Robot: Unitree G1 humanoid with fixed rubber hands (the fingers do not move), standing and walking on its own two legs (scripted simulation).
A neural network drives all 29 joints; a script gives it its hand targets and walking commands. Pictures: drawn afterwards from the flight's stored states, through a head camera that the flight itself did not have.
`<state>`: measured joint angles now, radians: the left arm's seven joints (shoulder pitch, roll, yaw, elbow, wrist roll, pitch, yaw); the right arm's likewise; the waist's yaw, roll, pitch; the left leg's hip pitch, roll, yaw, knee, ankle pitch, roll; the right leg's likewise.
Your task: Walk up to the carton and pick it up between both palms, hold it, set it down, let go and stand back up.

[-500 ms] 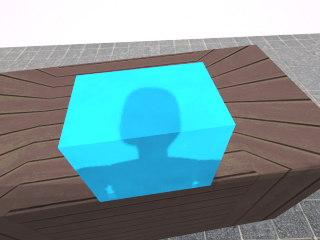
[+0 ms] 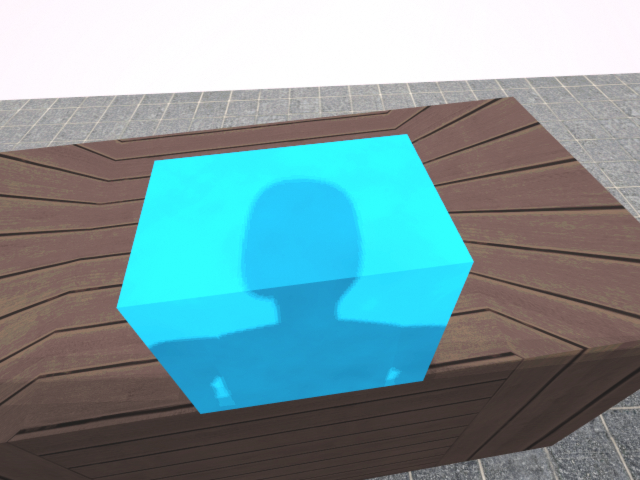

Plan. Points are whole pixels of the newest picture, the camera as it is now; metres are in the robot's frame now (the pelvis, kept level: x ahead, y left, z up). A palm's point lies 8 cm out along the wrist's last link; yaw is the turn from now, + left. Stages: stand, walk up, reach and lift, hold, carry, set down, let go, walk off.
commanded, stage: stand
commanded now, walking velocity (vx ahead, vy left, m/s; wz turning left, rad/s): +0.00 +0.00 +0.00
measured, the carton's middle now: (299, 279) +0.36 +0.06 +0.06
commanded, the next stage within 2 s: walk up in 0.72 s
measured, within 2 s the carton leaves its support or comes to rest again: neither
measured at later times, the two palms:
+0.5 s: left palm out of the picture -0.03 +0.20 -0.15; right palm out of the picture -0.03 -0.19 -0.15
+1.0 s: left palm out of the picture -0.02 +0.21 -0.15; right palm out of the picture -0.02 -0.20 -0.15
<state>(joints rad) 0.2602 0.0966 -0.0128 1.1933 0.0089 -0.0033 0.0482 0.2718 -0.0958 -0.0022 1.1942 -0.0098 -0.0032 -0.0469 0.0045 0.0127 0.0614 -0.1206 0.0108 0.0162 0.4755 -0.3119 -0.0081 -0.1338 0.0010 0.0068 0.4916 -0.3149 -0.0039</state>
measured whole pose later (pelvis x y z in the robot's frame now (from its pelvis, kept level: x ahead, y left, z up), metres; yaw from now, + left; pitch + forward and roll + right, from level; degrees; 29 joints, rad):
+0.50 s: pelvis +0.00 +0.00 +0.00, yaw +0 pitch -2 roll +0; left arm 0.28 0.09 -0.02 1.21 0.01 0.00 0.05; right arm 0.28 -0.10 0.00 1.20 -0.01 0.00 -0.05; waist 0.00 0.01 0.06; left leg -0.11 0.01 0.02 0.45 -0.30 -0.01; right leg -0.12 0.00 0.01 0.47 -0.30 0.00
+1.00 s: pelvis +0.00 +0.00 +0.00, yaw +1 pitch -2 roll +0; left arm 0.27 0.10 0.00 1.15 0.01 -0.01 0.06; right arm 0.29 -0.11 0.00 1.15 0.01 -0.01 -0.06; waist 0.00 0.02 0.07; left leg -0.15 0.01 0.01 0.50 -0.31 0.00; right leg -0.15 -0.01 -0.01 0.49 -0.31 0.00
